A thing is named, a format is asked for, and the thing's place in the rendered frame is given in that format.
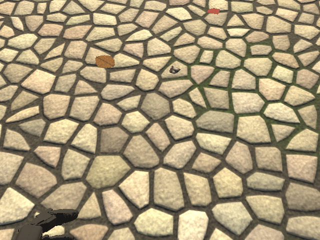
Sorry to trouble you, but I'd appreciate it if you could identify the robot left hand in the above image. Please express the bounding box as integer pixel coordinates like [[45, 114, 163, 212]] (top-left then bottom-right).
[[15, 208, 79, 240]]

